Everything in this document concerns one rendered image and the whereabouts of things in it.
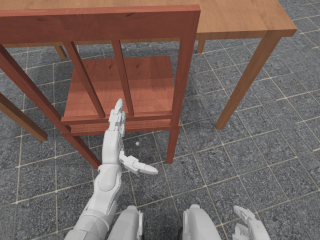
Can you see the left robot forearm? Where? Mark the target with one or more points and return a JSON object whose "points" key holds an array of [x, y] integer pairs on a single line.
{"points": [[97, 216]]}

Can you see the robot right thigh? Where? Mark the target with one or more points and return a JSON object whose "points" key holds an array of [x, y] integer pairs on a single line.
{"points": [[198, 224]]}

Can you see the robot thigh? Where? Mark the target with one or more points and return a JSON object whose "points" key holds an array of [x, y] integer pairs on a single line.
{"points": [[198, 224], [128, 226]]}

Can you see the left robot hand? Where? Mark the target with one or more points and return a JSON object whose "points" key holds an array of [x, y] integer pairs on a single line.
{"points": [[113, 143]]}

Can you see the chair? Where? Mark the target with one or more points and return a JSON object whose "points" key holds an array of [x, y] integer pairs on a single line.
{"points": [[151, 100]]}

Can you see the right robot hand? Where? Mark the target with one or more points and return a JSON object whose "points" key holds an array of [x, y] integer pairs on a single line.
{"points": [[255, 230]]}

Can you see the table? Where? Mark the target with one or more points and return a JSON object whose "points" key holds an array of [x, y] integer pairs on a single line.
{"points": [[219, 20]]}

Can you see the robot left thigh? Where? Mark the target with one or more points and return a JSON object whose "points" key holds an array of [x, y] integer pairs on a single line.
{"points": [[128, 226]]}

